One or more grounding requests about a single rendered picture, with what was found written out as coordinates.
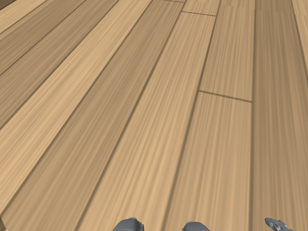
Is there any right robot hand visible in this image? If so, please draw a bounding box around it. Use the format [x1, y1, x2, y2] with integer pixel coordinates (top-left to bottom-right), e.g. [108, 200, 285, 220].
[265, 218, 293, 231]

